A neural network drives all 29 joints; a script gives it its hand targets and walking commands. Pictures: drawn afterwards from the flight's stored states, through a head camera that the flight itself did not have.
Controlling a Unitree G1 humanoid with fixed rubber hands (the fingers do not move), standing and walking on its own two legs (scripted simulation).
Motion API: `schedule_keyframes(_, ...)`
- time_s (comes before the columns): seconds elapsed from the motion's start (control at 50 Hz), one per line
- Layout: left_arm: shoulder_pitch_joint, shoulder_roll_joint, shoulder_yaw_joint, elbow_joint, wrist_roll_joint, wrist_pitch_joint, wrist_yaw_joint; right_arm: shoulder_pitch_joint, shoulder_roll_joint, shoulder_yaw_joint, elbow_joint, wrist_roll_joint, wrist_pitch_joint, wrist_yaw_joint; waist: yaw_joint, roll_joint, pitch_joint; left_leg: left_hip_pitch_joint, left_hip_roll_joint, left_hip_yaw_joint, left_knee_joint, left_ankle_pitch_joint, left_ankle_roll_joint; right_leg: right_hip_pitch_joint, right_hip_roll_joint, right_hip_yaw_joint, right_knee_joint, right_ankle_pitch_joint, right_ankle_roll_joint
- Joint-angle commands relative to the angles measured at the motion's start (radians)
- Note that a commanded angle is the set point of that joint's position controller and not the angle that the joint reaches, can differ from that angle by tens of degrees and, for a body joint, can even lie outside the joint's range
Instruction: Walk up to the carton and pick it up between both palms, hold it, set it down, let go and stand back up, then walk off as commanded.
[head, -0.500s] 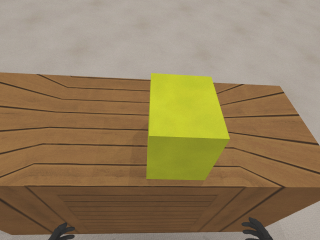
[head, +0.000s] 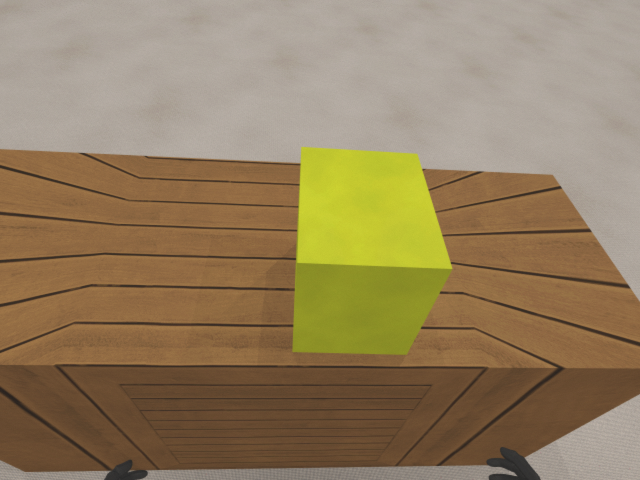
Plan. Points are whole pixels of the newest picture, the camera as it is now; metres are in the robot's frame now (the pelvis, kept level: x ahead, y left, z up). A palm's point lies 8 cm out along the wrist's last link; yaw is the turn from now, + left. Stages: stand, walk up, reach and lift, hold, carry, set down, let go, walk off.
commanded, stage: stand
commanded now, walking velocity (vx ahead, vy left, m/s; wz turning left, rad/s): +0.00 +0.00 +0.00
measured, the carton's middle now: (354, 252) +0.45 -0.05 +0.00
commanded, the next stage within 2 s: walk off in 0.96 s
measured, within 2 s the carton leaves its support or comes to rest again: neither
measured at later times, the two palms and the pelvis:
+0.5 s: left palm out of the picture +0.08 +0.26 -0.12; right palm out of the picture +0.10 -0.28 -0.09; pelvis +0.00 +0.00 +0.00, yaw +0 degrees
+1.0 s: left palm out of the picture +0.08 +0.26 -0.12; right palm out of the picture +0.10 -0.28 -0.10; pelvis +0.00 +0.00 +0.00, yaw +0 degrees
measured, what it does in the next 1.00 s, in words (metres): stands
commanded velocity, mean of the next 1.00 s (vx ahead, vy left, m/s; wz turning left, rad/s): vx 0.00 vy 0.00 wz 0.00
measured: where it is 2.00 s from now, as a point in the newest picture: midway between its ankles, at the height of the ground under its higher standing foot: outside the picture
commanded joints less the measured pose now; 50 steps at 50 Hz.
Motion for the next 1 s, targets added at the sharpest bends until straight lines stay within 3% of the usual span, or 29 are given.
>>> schedule_keyframes(0.0,-0.048,0.255,0.019,0.028,0.033,-0.045,-0.001,-0.090,-0.228,-0.084,-0.019,-0.059,-0.018,0.011,-0.018,0.115,-0.030,0.019,0.115,-0.138,-0.158,0.191,0.045,-0.025,-0.144,0.110,-0.086,0.152,-0.039)
schedule_keyframes(0.02,-0.032,0.235,0.013,0.027,0.028,-0.047,-0.003,-0.094,-0.236,-0.079,-0.012,-0.065,-0.017,0.007,0.000,0.117,0.000,-0.013,0.108,-0.121,-0.136,0.202,0.045,-0.011,-0.142,0.100,-0.083,0.160,-0.029)
schedule_keyframes(0.06,-0.023,0.263,0.011,0.044,0.036,-0.046,0.002,-0.092,-0.233,-0.082,-0.015,-0.051,-0.013,0.014,-0.019,0.088,0.001,-0.001,0.109,-0.134,-0.150,0.186,0.047,-0.025,-0.147,0.114,-0.089,0.194,-0.035)
schedule_keyframes(0.08,-0.018,0.257,0.015,0.053,0.035,-0.046,0.001,-0.091,-0.236,-0.081,-0.017,-0.058,-0.021,0.016,-0.027,0.123,-0.034,0.000,0.107,-0.126,-0.140,0.169,0.049,0.002,-0.154,0.114,-0.088,0.198,-0.035)
schedule_keyframes(0.1,-0.038,0.270,0.020,0.044,0.039,-0.048,0.004,-0.083,-0.228,-0.084,-0.009,-0.058,-0.017,0.021,-0.017,0.063,0.020,0.001,0.105,-0.124,-0.134,0.211,0.034,-0.031,-0.156,0.109,-0.082,0.202,-0.027)
schedule_keyframes(0.22,-0.035,0.276,0.015,0.046,0.037,-0.047,0.002,-0.093,-0.225,-0.078,-0.007,-0.051,-0.008,0.016,-0.019,0.154,-0.032,0.011,0.105,-0.126,-0.163,0.171,0.033,-0.014,-0.147,0.110,-0.081,0.166,-0.039)
schedule_keyframes(0.26,-0.047,0.266,0.016,0.056,0.038,-0.045,0.004,-0.112,-0.217,-0.083,-0.007,-0.057,-0.024,0.017,-0.021,0.102,0.009,-0.014,0.111,-0.139,-0.170,0.180,0.034,-0.012,-0.152,0.103,-0.085,0.171,-0.031)
schedule_keyframes(0.3,-0.048,0.276,0.015,0.060,0.039,-0.040,0.005,-0.095,-0.231,-0.085,0.002,-0.058,-0.022,0.013,-0.023,0.106,0.028,-0.012,0.104,-0.123,-0.161,0.193,0.028,-0.034,-0.145,0.102,-0.093,0.200,-0.023)
schedule_keyframes(0.32,-0.051,0.252,0.015,0.058,0.029,-0.044,0.006,-0.085,-0.225,-0.072,0.003,-0.060,-0.020,0.012,-0.021,0.147,-0.002,0.006,0.102,-0.116,-0.154,0.225,0.031,-0.009,-0.152,0.108,-0.085,0.226,-0.029)
schedule_keyframes(0.36,-0.028,0.253,0.010,0.065,0.024,-0.049,0.003,-0.078,-0.217,-0.075,0.007,-0.048,-0.020,0.009,-0.026,0.068,0.015,0.027,0.110,-0.144,-0.176,0.237,0.029,-0.033,-0.145,0.098,-0.077,0.180,-0.026)
schedule_keyframes(0.38,-0.023,0.256,0.012,0.068,0.024,-0.053,0.001,-0.091,-0.226,-0.073,0.013,-0.057,-0.023,0.012,0.000,0.113,0.014,-0.008,0.120,-0.139,-0.156,0.243,0.038,-0.028,-0.147,0.106,-0.083,0.177,-0.034)
schedule_keyframes(0.4,-0.049,0.251,0.010,0.063,0.032,-0.050,-0.001,-0.088,-0.245,-0.080,0.011,-0.057,-0.022,0.010,-0.012,0.160,-0.021,0.011,0.108,-0.124,-0.158,0.224,0.029,0.003,-0.162,0.108,-0.089,0.203,-0.036)
schedule_keyframes(0.46,-0.046,0.257,0.007,0.063,0.035,-0.041,0.006,-0.098,-0.220,-0.081,0.000,-0.052,-0.020,0.011,-0.019,0.080,-0.009,0.025,0.110,-0.139,-0.137,0.247,0.035,-0.017,-0.155,0.114,-0.085,0.231,-0.038)
schedule_keyframes(0.48,-0.065,0.244,0.003,0.059,0.025,-0.040,-0.001,-0.088,-0.255,-0.092,0.009,-0.055,-0.020,0.007,-0.017,0.105,0.002,0.020,0.100,-0.111,-0.148,0.241,0.025,-0.021,-0.158,0.110,-0.096,0.235,-0.028)
schedule_keyframes(0.5,-0.030,0.287,0.016,0.083,0.029,-0.047,0.001,-0.067,-0.211,-0.072,0.022,-0.049,-0.013,0.010,-0.025,0.072,-0.026,0.044,0.108,-0.130,-0.146,0.220,0.033,-0.026,-0.159,0.118,-0.086,0.215,-0.030)
schedule_keyframes(0.56,-0.032,0.267,0.011,0.074,0.026,-0.050,-0.001,-0.097,-0.229,-0.074,0.013,-0.054,-0.013,0.007,-0.016,0.148,0.017,0.010,0.108,-0.118,-0.146,0.218,0.033,-0.032,-0.166,0.125,-0.095,0.201,-0.026)
schedule_keyframes(0.58,-0.028,0.266,0.005,0.076,0.030,-0.046,0.003,-0.091,-0.248,-0.089,0.019,-0.053,-0.010,0.010,-0.019,0.090,0.036,0.000,0.101,-0.142,-0.150,0.209,0.036,-0.039,-0.146,0.116,-0.093,0.216,-0.040)
schedule_keyframes(0.62,-0.044,0.286,0.019,0.071,0.019,-0.049,0.002,-0.094,-0.240,-0.081,0.023,-0.055,-0.016,0.013,-0.015,0.078,-0.030,0.023,0.106,-0.126,-0.139,0.198,0.034,-0.009,-0.160,0.113,-0.084,0.201,-0.038)
schedule_keyframes(0.64,-0.038,0.271,0.015,0.079,0.029,-0.044,0.002,-0.111,-0.247,-0.081,0.015,-0.062,-0.011,0.011,-0.017,0.148,-0.003,0.004,0.107,-0.120,-0.150,0.188,0.040,-0.025,-0.161,0.121,-0.094,0.189,-0.038)
schedule_keyframes(0.7,-0.044,0.283,0.015,0.086,0.021,-0.040,0.009,-0.079,-0.224,-0.084,0.025,-0.049,-0.014,0.012,-0.026,0.079,0.010,-0.019,0.108,-0.132,-0.169,0.172,0.034,-0.016,-0.166,0.120,-0.097,0.170,-0.040)
schedule_keyframes(0.72,-0.041,0.267,0.010,0.083,0.026,-0.046,0.006,-0.114,-0.236,-0.074,0.024,-0.056,-0.015,0.015,-0.001,0.113,0.012,0.008,0.101,-0.123,-0.163,0.167,0.035,-0.019,-0.159,0.127,-0.109,0.204,-0.041)
schedule_keyframes(0.78,-0.055,0.254,0.002,0.076,0.018,-0.047,0.007,-0.115,-0.230,-0.078,0.023,-0.056,-0.022,0.012,-0.004,0.082,0.025,-0.011,0.111,-0.127,-0.160,0.237,0.036,-0.020,-0.160,0.119,-0.098,0.240,-0.038)
schedule_keyframes(0.8,-0.042,0.255,0.005,0.088,0.025,-0.050,0.009,-0.093,-0.226,-0.073,0.029,-0.054,-0.021,0.011,-0.025,0.127,-0.003,0.020,0.110,-0.133,-0.161,0.244,0.036,-0.020,-0.159,0.116,-0.095,0.240,-0.033)
schedule_keyframes(0.82,-0.036,0.273,0.008,0.083,0.017,-0.048,0.007,-0.098,-0.237,-0.079,0.032,-0.053,-0.020,0.014,-0.004,0.101,-0.001,0.018,0.109,-0.123,-0.153,0.208,0.030,-0.020,-0.158,0.111,-0.103,0.235,-0.029)
schedule_keyframes(0.84,-0.033,0.277,0.013,0.093,0.023,-0.048,0.008,-0.111,-0.221,-0.074,0.032,-0.052,-0.017,0.013,-0.009,0.132,0.007,0.012,0.113,-0.131,-0.159,0.216,0.037,-0.027,-0.165,0.118,-0.085,0.216,-0.036)
schedule_keyframes(0.86,-0.064,0.282,0.015,0.078,0.033,-0.046,0.011,-0.094,-0.220,-0.081,0.028,-0.049,-0.016,0.015,-0.027,0.089,0.017,0.007,0.099,-0.122,-0.157,0.199,0.024,-0.039,-0.152,0.112,-0.087,0.211,-0.032)
schedule_keyframes(0.94,-0.079,0.254,0.000,0.076,0.028,-0.046,0.007,-0.102,-0.227,-0.081,0.031,-0.047,-0.012,0.008,-0.030,0.120,0.026,-0.008,0.113,-0.130,-0.162,0.241,0.034,-0.023,-0.165,0.104,-0.108,0.220,-0.029)
schedule_keyframes(0.96,-0.034,0.264,0.009,0.086,0.020,-0.043,0.004,-0.104,-0.237,-0.080,0.024,-0.058,-0.014,0.004,0.002,0.118,0.014,0.007,0.100,-0.119,-0.153,0.215,0.037,-0.002,-0.163,0.122,-0.113,0.201,-0.039)
schedule_keyframes(0.98,-0.056,0.265,0.011,0.094,0.027,-0.043,0.001,-0.106,-0.244,-0.086,0.027,-0.050,-0.013,0.008,-0.025,0.117,-0.004,0.008,0.100,-0.119,-0.164,0.231,0.029,-0.008,-0.164,0.114,-0.096,0.261,-0.039)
